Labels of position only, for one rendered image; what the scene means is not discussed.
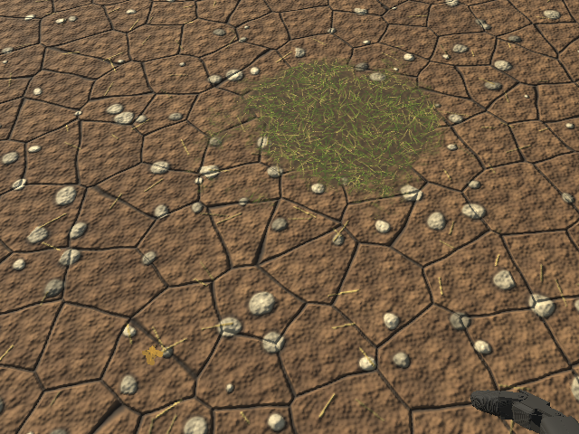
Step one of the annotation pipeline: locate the robot right hand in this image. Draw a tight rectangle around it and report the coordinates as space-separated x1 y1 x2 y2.
470 390 579 434

